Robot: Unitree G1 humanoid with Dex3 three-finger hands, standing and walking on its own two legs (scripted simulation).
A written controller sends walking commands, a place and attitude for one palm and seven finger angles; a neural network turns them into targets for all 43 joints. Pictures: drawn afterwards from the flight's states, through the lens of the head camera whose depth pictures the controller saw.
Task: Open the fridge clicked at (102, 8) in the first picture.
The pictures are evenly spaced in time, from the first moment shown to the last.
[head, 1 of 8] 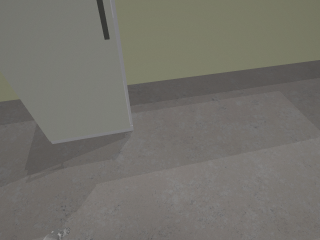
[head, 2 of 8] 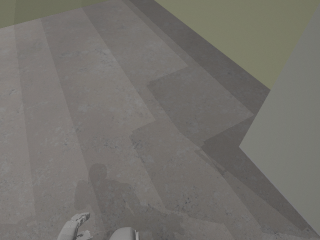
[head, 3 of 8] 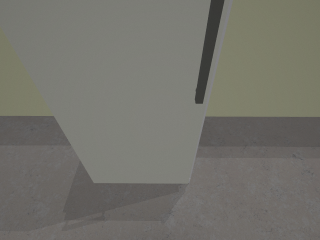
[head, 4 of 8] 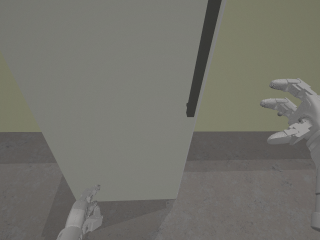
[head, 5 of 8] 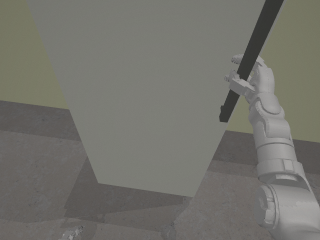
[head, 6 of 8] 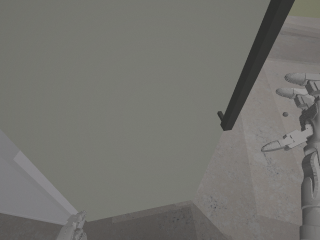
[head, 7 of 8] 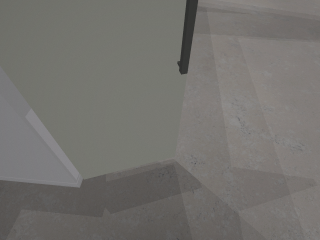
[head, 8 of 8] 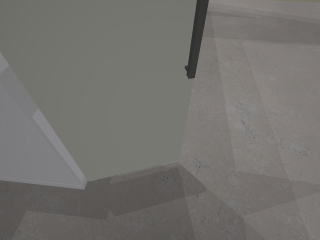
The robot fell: no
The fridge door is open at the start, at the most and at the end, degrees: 0 77 69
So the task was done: yes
